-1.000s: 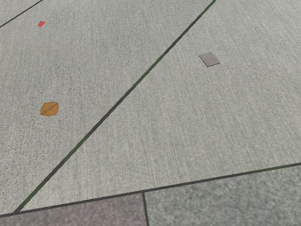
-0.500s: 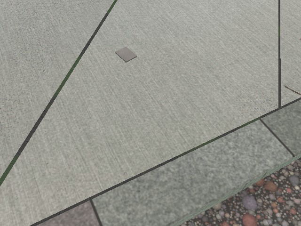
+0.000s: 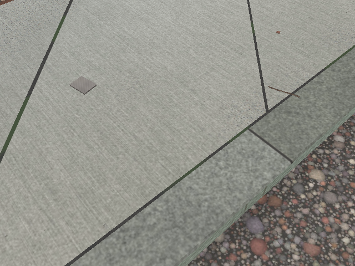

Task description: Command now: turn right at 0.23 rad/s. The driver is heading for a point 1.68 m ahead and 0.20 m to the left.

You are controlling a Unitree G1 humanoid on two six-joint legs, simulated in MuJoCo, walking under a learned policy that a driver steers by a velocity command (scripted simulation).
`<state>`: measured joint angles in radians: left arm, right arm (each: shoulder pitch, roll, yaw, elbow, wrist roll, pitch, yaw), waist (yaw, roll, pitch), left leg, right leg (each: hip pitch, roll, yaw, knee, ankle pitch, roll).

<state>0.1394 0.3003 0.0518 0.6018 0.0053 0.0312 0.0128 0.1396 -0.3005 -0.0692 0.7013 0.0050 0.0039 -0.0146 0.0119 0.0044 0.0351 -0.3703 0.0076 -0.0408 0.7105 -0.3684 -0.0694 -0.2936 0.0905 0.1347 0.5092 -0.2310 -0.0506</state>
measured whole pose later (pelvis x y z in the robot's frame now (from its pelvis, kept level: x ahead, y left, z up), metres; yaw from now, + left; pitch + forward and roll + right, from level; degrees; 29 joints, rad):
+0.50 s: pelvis +0.05 +0.01 -0.01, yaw -1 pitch +0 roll +0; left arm 0.31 0.25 0.06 0.71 -0.01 -0.06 -0.01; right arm 0.27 -0.26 -0.03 0.72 0.01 -0.03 -0.02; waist 0.01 0.04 -0.01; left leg -0.20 0.01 -0.02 0.62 -0.40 0.01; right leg -0.23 0.05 0.01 0.58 -0.34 -0.04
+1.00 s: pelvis +0.25 +0.04 +0.00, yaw -2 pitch +2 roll +0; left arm 0.34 0.28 0.04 0.78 -0.02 -0.05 0.00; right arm 0.25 -0.24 -0.03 0.72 -0.01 -0.05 0.01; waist 0.01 -0.03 -0.01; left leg -0.19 -0.04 0.06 0.44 -0.29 0.07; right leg -0.49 -0.01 0.05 1.33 -0.40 0.02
